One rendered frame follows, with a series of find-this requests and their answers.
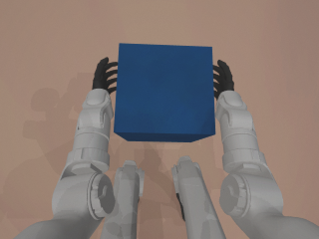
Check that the right robot foot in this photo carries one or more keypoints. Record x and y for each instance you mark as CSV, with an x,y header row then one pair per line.
x,y
181,207

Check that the robot left hand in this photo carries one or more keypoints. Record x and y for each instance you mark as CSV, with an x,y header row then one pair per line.
x,y
101,75

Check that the left robot upper arm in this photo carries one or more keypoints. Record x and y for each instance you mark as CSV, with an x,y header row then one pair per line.
x,y
80,203

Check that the right robot upper arm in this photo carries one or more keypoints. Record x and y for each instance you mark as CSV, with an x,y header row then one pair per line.
x,y
255,204

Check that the robot right forearm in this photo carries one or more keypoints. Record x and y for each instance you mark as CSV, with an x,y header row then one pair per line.
x,y
238,137

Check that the robot left forearm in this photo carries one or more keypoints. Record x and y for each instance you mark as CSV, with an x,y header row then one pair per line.
x,y
92,136

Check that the left robot thigh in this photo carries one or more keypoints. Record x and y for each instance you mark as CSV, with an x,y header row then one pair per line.
x,y
128,187

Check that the robot right hand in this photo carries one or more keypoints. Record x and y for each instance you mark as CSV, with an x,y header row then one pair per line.
x,y
225,82

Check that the carton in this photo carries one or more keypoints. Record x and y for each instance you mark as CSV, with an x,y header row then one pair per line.
x,y
164,93

